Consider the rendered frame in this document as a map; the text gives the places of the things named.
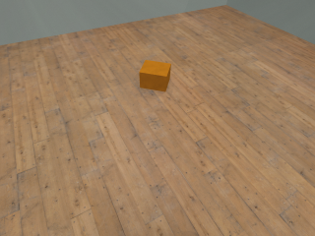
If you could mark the carton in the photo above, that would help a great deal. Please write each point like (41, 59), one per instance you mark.
(155, 75)

